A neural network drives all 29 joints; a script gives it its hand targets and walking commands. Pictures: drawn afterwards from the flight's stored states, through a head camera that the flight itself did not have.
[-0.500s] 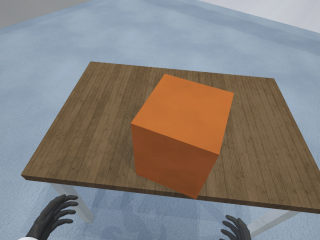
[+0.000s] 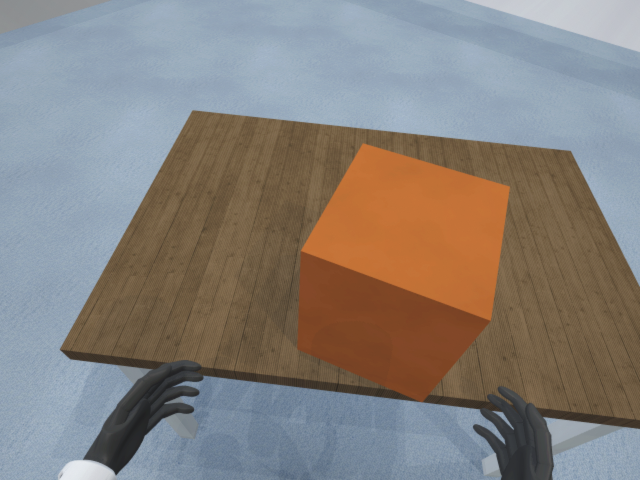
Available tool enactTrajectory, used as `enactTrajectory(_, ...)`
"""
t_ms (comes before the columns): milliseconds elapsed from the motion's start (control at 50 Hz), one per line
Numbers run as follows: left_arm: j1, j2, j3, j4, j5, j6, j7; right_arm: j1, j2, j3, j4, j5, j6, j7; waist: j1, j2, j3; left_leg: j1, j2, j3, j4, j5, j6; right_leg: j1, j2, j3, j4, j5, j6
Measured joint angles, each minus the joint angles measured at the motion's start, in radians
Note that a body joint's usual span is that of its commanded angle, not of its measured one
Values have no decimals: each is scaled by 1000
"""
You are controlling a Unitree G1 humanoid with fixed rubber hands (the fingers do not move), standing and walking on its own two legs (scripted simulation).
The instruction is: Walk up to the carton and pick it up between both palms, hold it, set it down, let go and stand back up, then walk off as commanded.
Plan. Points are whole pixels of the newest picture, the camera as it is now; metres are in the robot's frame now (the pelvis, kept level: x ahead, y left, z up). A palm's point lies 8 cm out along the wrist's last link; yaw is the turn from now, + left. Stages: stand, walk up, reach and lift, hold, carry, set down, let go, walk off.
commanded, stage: reach and lift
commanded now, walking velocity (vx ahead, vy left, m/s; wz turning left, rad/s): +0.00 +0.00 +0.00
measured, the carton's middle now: (393, 275) +0.40 -0.06 +0.01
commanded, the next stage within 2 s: none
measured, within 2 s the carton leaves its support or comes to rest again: neither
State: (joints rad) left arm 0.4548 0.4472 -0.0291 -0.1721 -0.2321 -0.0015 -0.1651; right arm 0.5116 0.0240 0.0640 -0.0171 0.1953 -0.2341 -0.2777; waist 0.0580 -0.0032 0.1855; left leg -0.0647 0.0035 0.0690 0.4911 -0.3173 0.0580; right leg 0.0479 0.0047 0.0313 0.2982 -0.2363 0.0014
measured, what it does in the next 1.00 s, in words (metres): stands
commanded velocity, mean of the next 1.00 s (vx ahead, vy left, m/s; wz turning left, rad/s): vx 0.00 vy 0.00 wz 0.00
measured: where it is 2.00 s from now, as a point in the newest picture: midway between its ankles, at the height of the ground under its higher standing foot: outside the picture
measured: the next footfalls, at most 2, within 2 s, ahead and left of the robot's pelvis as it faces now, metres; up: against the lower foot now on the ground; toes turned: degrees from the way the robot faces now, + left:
none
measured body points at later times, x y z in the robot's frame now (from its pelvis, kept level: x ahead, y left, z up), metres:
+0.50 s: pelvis -0.02 -0.03 +0.00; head -0.02 -0.02 +0.45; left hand +0.26 +0.19 +0.08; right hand +0.22 -0.21 +0.06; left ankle -0.02 +0.06 -0.74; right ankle -0.04 -0.16 -0.74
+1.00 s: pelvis +0.00 -0.03 +0.01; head +0.03 -0.01 +0.45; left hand +0.34 +0.18 +0.10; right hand +0.27 -0.22 +0.09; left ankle -0.02 +0.06 -0.74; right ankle -0.04 -0.16 -0.74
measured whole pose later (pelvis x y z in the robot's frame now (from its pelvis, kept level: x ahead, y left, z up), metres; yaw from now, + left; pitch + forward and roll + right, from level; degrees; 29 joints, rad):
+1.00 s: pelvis +0.00 -0.03 +0.01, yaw -1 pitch -2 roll -1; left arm -0.15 0.44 0.10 -0.05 -0.25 0.47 -0.18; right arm 0.04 -0.10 0.06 -0.25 0.28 0.39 -0.38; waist -0.05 -0.04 0.11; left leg -0.09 0.01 0.08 0.37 -0.24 0.02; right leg -0.04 0.01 0.05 0.30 -0.21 0.02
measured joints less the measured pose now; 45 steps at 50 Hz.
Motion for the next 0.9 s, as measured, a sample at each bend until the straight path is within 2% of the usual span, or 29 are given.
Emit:
enactTrajectory(160, -27, 32, -44, -28, -85, 30, 24, -44, -47, -64, -56, -33, 112, -10, -11, 22, -19, -22, -8, -6, -15, 26, 3, -27, -7, -7, 4, 11, 3)
enactTrajectory(300, -191, 39, -63, 67, -130, 99, 27, -156, -65, -67, -106, -34, 299, -20, -31, 14, -71, -27, -9, 2, -43, 53, -2, -61, -10, 2, 30, 14, 21)
enactTrajectory(440, -396, 11, -19, 152, -109, 247, 17, -294, -57, -45, -151, -7, 506, -48, -52, 4, -95, -11, -5, 2, -69, 71, -16, -61, -5, 2, 39, 14, 21)
enactTrajectory(540, -477, -13, 57, 182, -64, 349, -7, -337, -66, -37, -183, 5, 601, -79, -64, -2, -83, 11, 0, 4, -98, 83, -25, -48, 1, 5, 25, 19, 16)
enactTrajectory(680, -487, -17, 124, 154, -34, 396, -18, -316, -97, -31, -248, 19, 629, -102, -67, -11, -54, 9, 6, 11, -128, 94, -34, -61, 7, 12, 13, 24, 11)
enactTrajectory(820, -519, -13, 121, 136, -47, 380, -13, -349, -111, -9, -277, 31, 606, -94, -77, -24, -61, -23, 8, 12, -136, 95, -36, -96, 8, 13, 10, 24, 10)
enactTrajectory(900, -562, -14, 118, 142, -40, 401, -14, -405, -112, 2, -263, 50, 608, -94, -89, -32, -76, -33, 7, 12, -133, 90, -35, -104, 7, 13, 8, 22, 12)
